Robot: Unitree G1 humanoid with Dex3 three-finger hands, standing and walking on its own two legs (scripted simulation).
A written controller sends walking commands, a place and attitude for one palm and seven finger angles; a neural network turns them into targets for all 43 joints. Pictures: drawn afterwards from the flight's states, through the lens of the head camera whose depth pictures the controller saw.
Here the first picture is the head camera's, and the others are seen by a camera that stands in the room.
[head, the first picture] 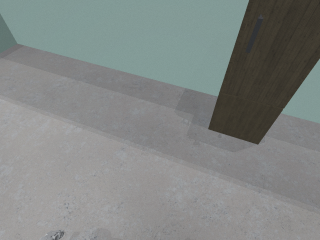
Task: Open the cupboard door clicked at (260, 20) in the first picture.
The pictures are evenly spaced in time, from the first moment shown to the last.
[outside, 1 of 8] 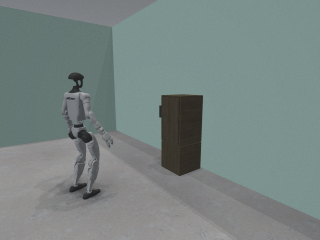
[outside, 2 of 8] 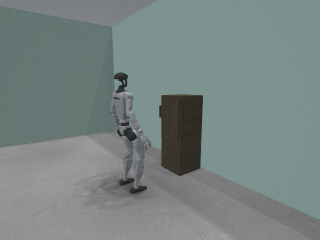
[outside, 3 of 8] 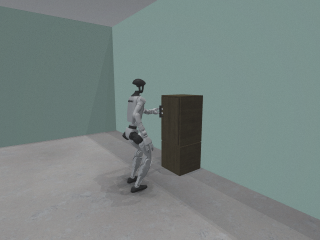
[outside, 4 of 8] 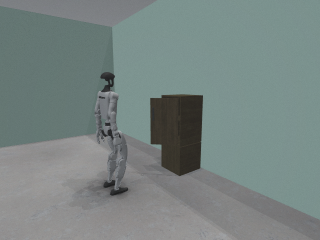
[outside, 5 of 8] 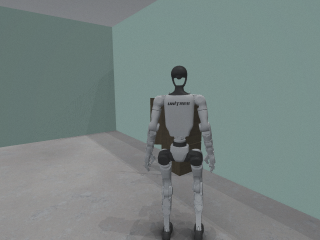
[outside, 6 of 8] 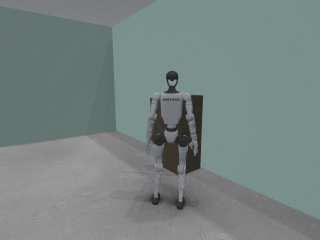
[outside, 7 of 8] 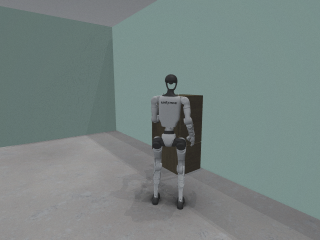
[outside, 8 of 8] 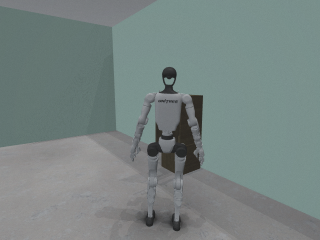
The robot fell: no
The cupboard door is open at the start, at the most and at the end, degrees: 0 93 93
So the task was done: yes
